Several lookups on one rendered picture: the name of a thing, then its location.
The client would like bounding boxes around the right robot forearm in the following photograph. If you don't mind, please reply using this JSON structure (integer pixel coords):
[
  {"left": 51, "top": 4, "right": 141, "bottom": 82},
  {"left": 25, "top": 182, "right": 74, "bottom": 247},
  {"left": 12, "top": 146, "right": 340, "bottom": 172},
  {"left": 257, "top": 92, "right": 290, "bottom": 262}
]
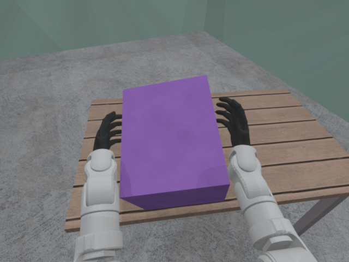
[{"left": 227, "top": 145, "right": 317, "bottom": 262}]

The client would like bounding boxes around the left robot hand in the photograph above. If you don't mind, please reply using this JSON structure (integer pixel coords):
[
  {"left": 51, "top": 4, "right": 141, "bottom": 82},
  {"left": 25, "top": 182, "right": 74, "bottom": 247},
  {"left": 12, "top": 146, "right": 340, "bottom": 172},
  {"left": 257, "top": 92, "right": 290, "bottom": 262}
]
[{"left": 93, "top": 111, "right": 122, "bottom": 151}]

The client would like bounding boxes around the right robot hand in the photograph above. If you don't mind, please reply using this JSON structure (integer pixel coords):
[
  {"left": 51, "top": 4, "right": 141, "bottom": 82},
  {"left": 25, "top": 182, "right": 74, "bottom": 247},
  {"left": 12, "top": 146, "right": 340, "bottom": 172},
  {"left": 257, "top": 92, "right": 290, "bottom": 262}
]
[{"left": 215, "top": 97, "right": 250, "bottom": 147}]

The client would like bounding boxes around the left robot forearm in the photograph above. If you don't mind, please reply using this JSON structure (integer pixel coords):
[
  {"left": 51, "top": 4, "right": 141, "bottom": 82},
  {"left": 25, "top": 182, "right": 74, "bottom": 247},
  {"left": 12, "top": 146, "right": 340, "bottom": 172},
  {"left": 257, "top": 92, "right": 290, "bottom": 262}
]
[{"left": 73, "top": 149, "right": 123, "bottom": 262}]

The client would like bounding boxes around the carton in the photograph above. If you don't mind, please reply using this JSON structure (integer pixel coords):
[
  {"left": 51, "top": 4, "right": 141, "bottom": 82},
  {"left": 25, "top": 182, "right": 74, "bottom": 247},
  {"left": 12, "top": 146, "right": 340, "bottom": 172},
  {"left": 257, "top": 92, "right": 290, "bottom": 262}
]
[{"left": 119, "top": 75, "right": 230, "bottom": 210}]

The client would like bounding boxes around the table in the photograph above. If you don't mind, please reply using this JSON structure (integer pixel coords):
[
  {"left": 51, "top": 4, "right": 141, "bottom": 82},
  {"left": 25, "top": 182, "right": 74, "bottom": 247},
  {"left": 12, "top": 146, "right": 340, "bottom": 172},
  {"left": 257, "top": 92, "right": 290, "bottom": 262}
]
[{"left": 64, "top": 88, "right": 349, "bottom": 237}]

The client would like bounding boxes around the robot right upper arm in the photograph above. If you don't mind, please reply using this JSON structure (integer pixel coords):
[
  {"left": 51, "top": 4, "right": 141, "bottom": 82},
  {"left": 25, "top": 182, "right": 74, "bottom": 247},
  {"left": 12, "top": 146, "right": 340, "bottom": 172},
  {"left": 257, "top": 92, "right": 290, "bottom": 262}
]
[{"left": 257, "top": 247, "right": 316, "bottom": 262}]

